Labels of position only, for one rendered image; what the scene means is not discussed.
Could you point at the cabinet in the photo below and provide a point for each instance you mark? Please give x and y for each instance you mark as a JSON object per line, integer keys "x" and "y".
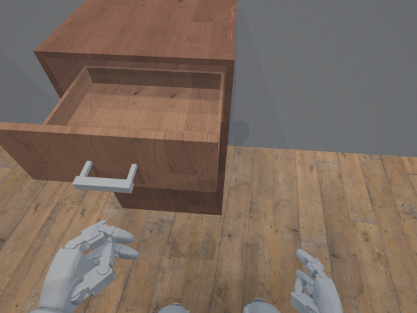
{"x": 194, "y": 35}

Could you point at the drawer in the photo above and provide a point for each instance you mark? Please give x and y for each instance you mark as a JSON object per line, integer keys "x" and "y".
{"x": 168, "y": 122}

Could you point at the handle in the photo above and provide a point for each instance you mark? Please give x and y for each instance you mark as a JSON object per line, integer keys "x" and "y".
{"x": 82, "y": 182}

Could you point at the right robot hand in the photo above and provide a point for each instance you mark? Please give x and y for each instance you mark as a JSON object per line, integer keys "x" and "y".
{"x": 321, "y": 295}

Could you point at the left robot hand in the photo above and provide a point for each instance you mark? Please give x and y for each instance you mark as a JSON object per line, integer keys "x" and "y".
{"x": 62, "y": 289}

